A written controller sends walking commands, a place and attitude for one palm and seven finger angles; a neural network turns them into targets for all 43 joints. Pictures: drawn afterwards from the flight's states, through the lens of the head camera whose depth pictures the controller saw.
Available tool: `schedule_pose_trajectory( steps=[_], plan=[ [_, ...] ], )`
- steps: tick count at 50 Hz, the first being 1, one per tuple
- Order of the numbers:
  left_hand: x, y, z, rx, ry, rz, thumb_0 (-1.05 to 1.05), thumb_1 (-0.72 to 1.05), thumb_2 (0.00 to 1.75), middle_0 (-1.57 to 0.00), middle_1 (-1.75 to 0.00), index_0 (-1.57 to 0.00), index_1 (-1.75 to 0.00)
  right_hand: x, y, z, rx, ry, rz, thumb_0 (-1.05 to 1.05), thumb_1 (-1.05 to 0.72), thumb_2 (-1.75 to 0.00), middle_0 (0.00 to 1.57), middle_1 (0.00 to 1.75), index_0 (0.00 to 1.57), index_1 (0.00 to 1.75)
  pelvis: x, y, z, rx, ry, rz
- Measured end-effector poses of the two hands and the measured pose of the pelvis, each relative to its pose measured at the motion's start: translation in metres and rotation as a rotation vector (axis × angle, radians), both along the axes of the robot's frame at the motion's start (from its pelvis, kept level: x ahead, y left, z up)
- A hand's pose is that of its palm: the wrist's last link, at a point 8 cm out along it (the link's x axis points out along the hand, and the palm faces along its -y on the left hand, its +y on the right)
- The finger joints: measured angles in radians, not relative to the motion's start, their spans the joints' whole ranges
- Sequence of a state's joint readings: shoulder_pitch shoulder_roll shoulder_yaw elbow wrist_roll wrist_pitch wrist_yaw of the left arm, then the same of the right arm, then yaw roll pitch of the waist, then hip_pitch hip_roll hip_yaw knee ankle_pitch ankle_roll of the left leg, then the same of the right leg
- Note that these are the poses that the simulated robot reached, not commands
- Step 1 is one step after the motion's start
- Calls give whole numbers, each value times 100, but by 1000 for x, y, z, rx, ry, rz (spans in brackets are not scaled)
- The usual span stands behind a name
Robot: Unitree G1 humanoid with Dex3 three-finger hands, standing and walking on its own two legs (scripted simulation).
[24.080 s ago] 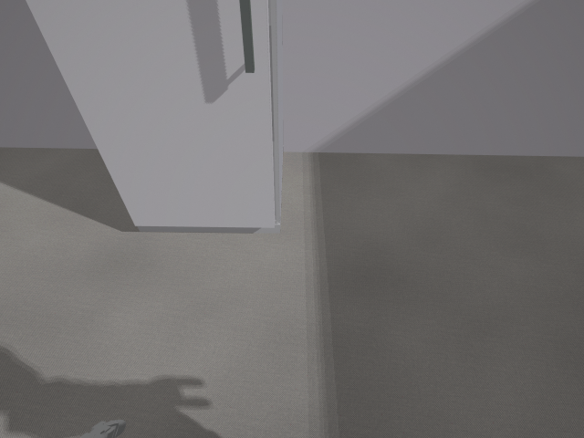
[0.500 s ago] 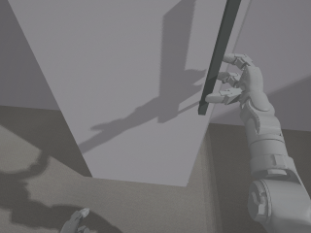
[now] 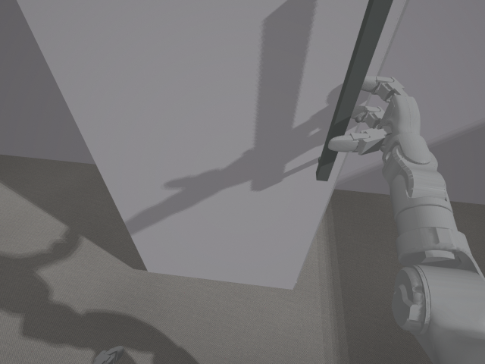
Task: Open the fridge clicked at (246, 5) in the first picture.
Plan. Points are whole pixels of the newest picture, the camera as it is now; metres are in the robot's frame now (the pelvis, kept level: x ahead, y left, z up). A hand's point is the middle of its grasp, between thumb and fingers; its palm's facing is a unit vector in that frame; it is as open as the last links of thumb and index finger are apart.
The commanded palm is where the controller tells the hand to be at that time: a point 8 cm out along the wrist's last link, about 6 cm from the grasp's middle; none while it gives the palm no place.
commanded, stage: feel for the door with the fingertips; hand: right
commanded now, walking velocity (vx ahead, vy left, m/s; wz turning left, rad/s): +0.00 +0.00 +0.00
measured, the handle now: (348, 83) +0.51 -0.11 +0.23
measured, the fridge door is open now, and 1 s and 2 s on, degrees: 0 0 0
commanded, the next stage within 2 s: slide the fingers in behind the handle in 0.14 s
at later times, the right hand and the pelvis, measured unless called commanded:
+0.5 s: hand (374, 122) +0.46 -0.15 +0.20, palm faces +0.05 +1.00 +0.01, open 13.9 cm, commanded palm +0.43 -0.20 +0.20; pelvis +0.00 +0.00 +0.00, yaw +0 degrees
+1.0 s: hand (347, 117) +0.46 -0.11 +0.20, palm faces +0.01 +1.00 +0.02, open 14.0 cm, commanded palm +0.43 -0.16 +0.20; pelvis +0.00 -0.01 +0.00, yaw +1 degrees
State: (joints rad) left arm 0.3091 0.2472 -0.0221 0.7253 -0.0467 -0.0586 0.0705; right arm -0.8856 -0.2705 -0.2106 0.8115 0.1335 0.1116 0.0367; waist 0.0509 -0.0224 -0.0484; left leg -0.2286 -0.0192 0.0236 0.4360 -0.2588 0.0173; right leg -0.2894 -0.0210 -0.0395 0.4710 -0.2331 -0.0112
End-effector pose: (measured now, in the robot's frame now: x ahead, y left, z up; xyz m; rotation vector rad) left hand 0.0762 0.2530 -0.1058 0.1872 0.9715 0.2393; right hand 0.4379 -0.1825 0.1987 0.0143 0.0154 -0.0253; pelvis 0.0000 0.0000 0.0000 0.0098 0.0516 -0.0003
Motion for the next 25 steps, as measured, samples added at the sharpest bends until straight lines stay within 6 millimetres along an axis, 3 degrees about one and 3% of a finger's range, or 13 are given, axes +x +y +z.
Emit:
schedule_pose_trajectory(
  steps=[16, 25],
  plan=[
    [-4, -2, 0, -6, 1, 6, 1, 91, 89, -20, -30, -20, -30, 4, -8, 1, 18, 0, 5, -2, 50, -30, 33, 122, 35, 123, 0, 1, 0, 1, 6, 5],
    [-9, 0, 1, 1, 0, 16, 1, 91, 89, -20, -30, -20, -30, -4, -25, -2, -4, -14, -21, -2, 50, -30, 32, 121, 32, 121, -2, -1, -1, 4, 5, 8]
  ],
)
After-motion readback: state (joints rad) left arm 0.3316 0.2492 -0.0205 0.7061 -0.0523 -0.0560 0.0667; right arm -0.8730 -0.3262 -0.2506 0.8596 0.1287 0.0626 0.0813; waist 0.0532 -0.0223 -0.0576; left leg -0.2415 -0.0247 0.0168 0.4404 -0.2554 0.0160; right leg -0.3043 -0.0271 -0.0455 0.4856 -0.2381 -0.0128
